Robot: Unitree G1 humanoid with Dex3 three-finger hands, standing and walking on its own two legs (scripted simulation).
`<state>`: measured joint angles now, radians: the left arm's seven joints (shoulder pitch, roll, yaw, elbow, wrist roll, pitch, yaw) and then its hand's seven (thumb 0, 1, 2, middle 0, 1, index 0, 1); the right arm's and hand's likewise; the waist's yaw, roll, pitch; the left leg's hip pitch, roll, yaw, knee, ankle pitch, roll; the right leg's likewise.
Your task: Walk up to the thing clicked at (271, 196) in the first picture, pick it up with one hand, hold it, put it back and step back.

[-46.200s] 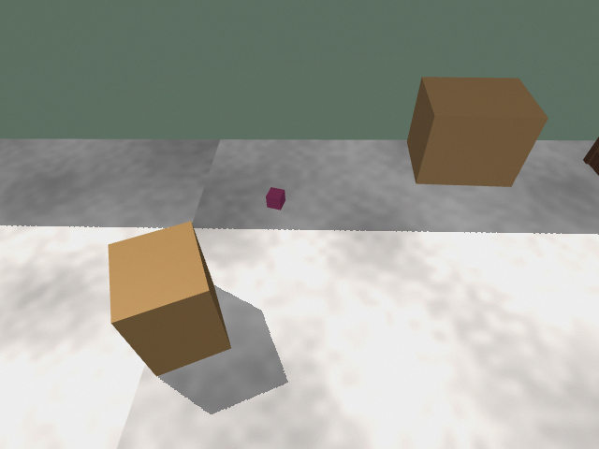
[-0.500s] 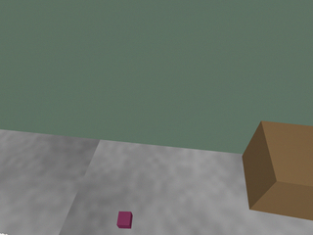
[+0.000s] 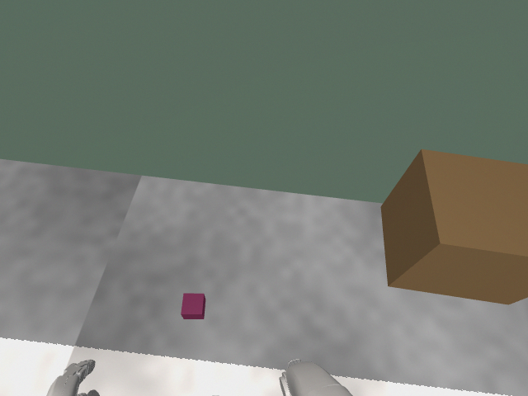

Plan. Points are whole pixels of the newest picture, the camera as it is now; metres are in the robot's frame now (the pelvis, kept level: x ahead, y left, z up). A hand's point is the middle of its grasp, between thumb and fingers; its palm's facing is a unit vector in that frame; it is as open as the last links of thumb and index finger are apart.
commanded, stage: step back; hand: left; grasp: from above
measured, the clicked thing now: (193, 306) +0.45 +0.20 -0.73
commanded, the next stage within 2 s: none
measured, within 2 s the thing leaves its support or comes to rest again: neither
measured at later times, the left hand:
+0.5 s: hand out of the picture +0.01 +0.23 -0.13, palm faces -0.06 -0.91 -0.41, open 7.4 cm
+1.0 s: hand out of the picture -0.18 +0.27 -0.16, palm faces -0.03 -0.93 -0.37, open 7.4 cm
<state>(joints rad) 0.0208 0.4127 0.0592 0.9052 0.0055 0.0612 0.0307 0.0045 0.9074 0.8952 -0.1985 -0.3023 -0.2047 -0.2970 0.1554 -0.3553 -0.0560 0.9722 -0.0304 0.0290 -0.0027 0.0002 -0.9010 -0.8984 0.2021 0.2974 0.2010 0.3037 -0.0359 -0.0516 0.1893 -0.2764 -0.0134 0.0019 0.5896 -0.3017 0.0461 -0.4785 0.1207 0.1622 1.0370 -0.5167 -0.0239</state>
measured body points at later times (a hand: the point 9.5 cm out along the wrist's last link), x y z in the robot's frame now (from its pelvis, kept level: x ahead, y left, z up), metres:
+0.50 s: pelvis -0.11 -0.03 +0.00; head -0.06 -0.05 +0.45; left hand +0.02 +0.28 -0.10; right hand -0.03 -0.35 -0.13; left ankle -0.13 +0.12 -0.65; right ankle -0.07 -0.13 -0.73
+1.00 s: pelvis -0.27 -0.01 +0.00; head -0.21 +0.02 +0.44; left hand -0.18 +0.31 -0.14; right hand -0.16 -0.32 -0.09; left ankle -0.19 +0.10 -0.73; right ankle -0.33 -0.17 -0.65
